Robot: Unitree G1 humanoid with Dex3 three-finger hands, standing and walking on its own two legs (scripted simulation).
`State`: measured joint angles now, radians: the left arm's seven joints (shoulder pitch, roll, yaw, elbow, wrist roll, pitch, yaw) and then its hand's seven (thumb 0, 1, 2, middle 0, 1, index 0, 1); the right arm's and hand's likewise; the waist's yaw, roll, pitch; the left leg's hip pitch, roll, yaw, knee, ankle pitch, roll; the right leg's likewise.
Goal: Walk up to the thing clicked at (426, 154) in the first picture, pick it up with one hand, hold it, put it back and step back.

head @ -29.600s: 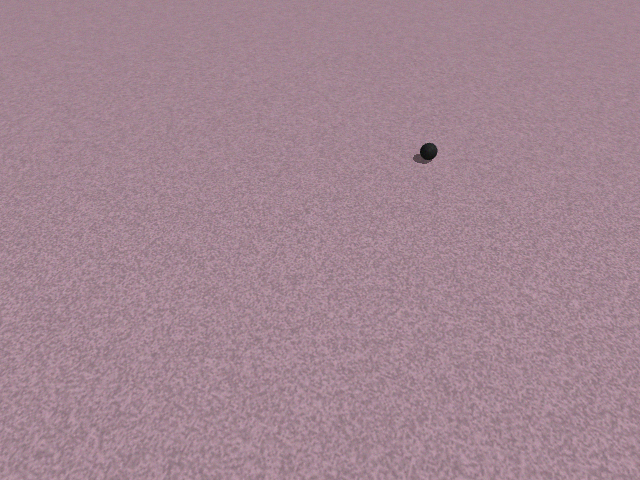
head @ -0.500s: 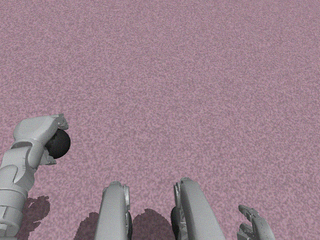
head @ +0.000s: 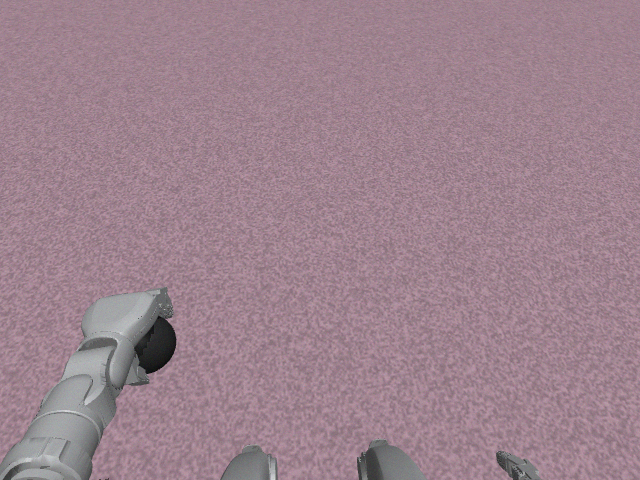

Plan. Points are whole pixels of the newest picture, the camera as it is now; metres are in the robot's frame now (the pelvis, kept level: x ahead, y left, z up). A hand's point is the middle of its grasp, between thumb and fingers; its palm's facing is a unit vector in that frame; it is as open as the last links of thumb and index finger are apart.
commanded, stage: lift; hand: left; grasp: from above
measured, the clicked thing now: (145, 343) +0.34 +0.25 -0.10
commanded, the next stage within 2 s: hold in 0.20 s
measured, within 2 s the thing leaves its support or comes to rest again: neither
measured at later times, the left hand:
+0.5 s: hand (134, 315) +0.35 +0.23 -0.01, palm faces -0.45 -0.08 -0.89, open 10.9 cm
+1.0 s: hand (133, 306) +0.34 +0.22 +0.02, palm faces -0.45 -0.07 -0.89, open 10.9 cm
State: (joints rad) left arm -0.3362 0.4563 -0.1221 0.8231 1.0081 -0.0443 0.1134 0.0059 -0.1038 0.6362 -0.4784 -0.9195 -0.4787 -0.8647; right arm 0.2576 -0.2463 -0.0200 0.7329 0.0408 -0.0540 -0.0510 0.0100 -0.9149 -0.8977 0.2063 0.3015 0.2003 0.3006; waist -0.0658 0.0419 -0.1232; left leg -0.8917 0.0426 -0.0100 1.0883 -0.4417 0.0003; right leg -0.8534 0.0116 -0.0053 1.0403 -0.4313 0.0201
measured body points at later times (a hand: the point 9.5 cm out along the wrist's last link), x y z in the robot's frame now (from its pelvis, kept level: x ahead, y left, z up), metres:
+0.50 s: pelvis +0.04 +0.00 +0.05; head +0.07 -0.01 +0.50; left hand +0.37 +0.23 +0.04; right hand +0.14 -0.27 -0.07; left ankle +0.05 +0.12 -0.66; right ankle +0.04 -0.14 -0.66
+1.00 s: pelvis +0.04 -0.01 +0.06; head +0.06 -0.02 +0.51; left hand +0.36 +0.22 +0.07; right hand +0.17 -0.27 -0.06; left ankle +0.05 +0.12 -0.66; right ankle +0.04 -0.14 -0.66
